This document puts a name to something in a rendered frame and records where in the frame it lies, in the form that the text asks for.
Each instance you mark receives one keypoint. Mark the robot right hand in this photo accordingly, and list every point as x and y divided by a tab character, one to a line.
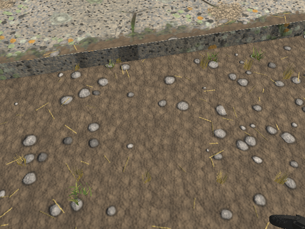
287	221

